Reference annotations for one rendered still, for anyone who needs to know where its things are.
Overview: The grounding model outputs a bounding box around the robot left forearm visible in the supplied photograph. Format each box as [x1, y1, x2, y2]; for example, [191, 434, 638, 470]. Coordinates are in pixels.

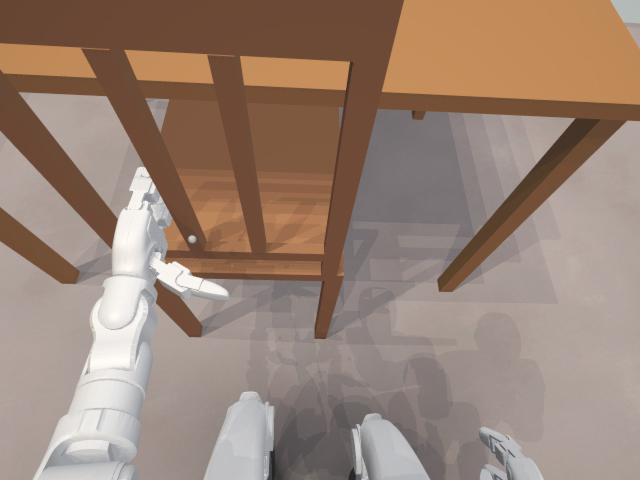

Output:
[32, 275, 158, 480]

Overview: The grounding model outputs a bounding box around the chair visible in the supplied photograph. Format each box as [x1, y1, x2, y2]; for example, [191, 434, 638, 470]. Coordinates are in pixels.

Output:
[0, 0, 404, 339]

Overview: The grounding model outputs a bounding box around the right robot thigh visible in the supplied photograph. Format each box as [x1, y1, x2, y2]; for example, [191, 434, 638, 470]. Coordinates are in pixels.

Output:
[351, 420, 430, 480]

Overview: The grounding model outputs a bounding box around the right robot hand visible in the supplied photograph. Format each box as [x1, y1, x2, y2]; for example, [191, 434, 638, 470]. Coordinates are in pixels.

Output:
[479, 427, 544, 480]

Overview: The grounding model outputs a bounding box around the robot thigh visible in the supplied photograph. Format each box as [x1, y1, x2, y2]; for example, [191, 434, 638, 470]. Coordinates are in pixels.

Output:
[351, 420, 430, 480]
[203, 400, 274, 480]

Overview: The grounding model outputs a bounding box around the table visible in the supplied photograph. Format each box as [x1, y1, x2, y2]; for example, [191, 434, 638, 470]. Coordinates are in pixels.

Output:
[0, 0, 640, 292]

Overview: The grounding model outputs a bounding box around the left robot hand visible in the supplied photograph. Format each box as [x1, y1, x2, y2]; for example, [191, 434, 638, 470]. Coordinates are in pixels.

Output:
[112, 167, 229, 301]

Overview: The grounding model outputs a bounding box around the left robot thigh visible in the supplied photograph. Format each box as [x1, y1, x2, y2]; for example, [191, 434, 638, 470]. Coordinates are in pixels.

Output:
[203, 400, 274, 480]

